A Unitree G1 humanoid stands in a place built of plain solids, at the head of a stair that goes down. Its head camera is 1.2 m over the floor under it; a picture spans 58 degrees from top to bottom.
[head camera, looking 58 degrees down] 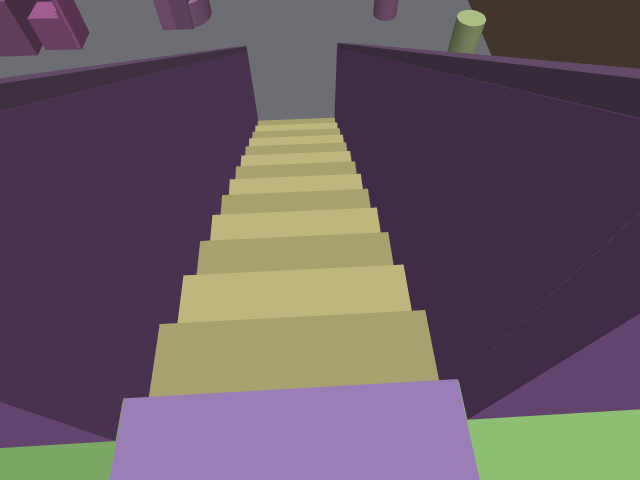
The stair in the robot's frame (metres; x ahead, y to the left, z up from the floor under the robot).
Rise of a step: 0.18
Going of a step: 0.28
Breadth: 0.90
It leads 3 degrees to the left of straight ahead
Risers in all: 14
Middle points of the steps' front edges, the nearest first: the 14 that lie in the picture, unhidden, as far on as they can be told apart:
0.28 0.07 0.00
0.55 0.09 -0.18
0.83 0.10 -0.36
1.11 0.12 -0.54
1.38 0.14 -0.72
1.66 0.15 -0.90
1.94 0.17 -1.08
2.22 0.18 -1.26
2.49 0.20 -1.44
2.77 0.21 -1.62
3.04 0.23 -1.80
3.32 0.24 -1.98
3.60 0.26 -2.16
3.88 0.28 -2.34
